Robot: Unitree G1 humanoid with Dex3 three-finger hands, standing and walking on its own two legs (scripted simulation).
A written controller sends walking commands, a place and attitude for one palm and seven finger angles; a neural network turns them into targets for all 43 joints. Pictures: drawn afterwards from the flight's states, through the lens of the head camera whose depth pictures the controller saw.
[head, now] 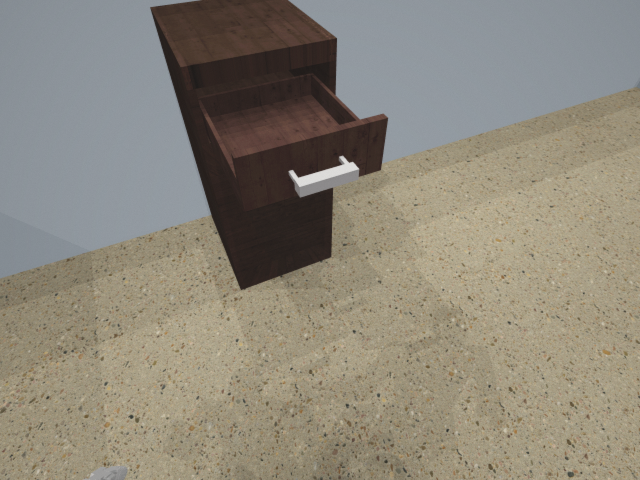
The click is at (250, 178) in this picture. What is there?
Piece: drawer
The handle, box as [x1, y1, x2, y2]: [288, 156, 358, 197]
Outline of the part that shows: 358,168 353,162 349,163 343,156 340,156 339,160 342,164 302,177 298,178 292,170 288,171 289,175 295,184 295,190 300,197 355,180 358,178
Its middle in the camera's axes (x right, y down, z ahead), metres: +0.00 -0.14 +0.81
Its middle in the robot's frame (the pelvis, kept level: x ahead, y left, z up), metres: +0.70 +0.03 -0.03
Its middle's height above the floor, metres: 0.74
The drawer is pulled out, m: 0.30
